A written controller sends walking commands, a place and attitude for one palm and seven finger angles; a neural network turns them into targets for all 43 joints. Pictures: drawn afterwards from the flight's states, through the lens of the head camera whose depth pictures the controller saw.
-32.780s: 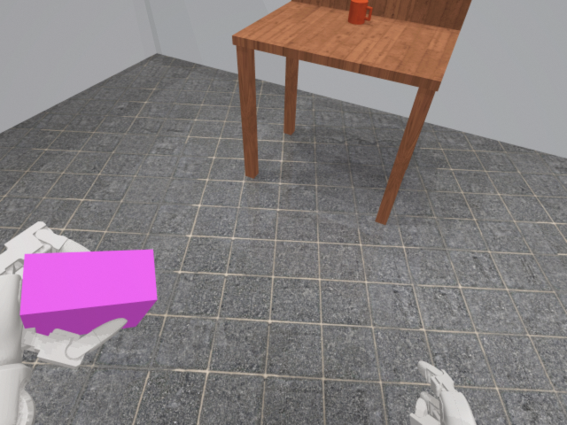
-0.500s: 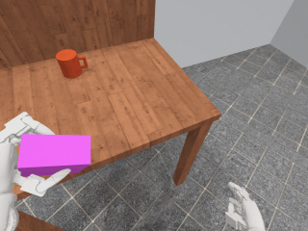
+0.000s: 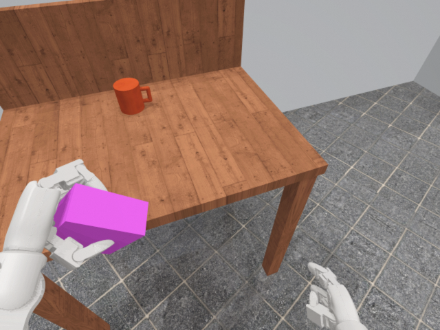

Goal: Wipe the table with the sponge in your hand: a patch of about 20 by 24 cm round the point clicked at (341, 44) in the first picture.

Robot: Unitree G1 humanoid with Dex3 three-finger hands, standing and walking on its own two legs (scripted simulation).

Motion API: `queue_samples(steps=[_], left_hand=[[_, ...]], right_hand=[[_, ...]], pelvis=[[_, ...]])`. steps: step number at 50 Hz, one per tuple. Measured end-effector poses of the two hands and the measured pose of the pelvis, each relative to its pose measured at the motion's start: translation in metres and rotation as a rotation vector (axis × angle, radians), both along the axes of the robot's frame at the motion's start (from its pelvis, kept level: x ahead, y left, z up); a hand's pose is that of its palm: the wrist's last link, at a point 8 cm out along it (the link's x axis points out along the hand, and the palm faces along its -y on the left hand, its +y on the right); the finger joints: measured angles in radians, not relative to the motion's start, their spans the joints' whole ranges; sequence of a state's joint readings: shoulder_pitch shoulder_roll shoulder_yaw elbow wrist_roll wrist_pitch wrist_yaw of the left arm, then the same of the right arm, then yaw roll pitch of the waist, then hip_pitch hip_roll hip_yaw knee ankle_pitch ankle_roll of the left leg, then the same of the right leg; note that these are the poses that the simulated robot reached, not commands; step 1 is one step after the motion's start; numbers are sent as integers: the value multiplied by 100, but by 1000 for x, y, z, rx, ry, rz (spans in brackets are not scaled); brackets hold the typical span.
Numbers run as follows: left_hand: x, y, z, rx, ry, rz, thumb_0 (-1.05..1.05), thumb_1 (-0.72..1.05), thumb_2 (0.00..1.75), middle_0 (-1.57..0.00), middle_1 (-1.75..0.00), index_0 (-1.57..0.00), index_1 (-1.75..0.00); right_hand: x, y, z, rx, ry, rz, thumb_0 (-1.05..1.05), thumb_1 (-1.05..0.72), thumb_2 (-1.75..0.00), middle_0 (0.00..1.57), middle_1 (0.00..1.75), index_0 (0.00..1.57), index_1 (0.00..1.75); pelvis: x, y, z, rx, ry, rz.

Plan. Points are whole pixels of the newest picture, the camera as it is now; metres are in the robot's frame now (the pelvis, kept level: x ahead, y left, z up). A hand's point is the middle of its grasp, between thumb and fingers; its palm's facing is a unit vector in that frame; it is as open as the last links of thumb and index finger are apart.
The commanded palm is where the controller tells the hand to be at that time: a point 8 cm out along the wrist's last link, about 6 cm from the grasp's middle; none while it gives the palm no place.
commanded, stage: turn the palm down, sponge in hand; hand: left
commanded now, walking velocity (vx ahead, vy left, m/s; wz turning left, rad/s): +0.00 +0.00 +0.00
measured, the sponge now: (105, 225) +0.24 +0.21 +0.11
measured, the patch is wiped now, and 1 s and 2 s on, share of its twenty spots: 0.00 0.00 0.00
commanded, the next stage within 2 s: move the sponge above the wiping area in 1.82 s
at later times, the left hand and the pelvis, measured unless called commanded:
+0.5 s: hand (75, 201) +0.24 +0.24 +0.17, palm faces +0.33 -0.44 -0.83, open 9.7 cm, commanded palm +0.21 +0.26 +0.21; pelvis +0.02 -0.04 +0.00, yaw +0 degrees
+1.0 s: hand (48, 200) +0.24 +0.28 +0.16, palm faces +0.22 -0.23 -0.95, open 9.7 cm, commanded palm +0.20 +0.27 +0.22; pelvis +0.02 -0.02 +0.01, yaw +1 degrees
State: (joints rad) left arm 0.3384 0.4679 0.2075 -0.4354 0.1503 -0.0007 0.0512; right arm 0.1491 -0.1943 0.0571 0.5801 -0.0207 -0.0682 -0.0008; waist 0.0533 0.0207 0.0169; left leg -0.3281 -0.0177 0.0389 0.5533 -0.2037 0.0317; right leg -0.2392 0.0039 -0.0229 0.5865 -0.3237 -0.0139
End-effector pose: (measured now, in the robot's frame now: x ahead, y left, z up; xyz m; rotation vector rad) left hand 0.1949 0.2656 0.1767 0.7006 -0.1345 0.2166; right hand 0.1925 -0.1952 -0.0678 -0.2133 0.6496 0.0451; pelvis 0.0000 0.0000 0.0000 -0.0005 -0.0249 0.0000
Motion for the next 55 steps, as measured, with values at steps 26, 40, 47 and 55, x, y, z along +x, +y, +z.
queue_samples(steps=[26, 40, 47, 55], left_hand=[[7, -5, 30, 326, 96, 268, 0, -47, 104, -78, -137, -78, -137], [19, -25, 28, 469, 153, 190, 0, -47, 104, -78, -137, -78, -137], [18, 15, 35, 490, 219, 403, 0, -47, 104, -78, -137, -78, -137], [20, 3, 19, 537, 333, 312, 0, -47, 104, -78, -137, -77, -137]], right_hand=[[10, -89, -18, -50, 57, -145, 1, -90, -90, 20, 30, 20, 30], [50, -58, -3, -26, -28, -102, 1, -91, -90, 20, 30, 20, 30], [59, -35, 2, 13, -22, -62, 1, -90, -90, 20, 30, 21, 30], [65, -13, 8, -2, -41, -18, 1, -90, -90, 20, 30, 21, 30]], pelvis=[[23, -44, 0, 13, -12, 3], [30, -32, 3, 13, -6, 5], [24, -24, 6, 9, -24, 5], [14, -12, 9, 5, -39, 13]])
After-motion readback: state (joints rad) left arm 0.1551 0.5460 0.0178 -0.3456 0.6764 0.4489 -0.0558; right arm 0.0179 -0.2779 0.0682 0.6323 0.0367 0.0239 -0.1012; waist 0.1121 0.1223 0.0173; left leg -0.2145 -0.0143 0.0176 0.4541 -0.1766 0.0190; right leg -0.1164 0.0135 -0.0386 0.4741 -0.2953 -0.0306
